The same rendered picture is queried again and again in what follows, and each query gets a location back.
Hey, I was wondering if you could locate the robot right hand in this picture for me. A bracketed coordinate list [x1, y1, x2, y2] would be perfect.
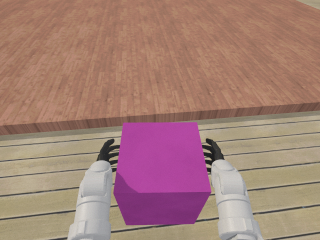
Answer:
[202, 138, 225, 173]

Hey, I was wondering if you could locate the left robot forearm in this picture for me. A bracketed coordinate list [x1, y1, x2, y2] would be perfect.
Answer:
[67, 160, 113, 240]

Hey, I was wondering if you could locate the carton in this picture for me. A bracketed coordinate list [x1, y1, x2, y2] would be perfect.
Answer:
[113, 122, 212, 226]

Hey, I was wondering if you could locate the robot left hand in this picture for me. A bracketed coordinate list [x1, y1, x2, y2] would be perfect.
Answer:
[96, 138, 120, 173]

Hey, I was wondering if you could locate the right robot forearm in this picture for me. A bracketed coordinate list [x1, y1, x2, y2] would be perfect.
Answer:
[211, 159, 264, 240]

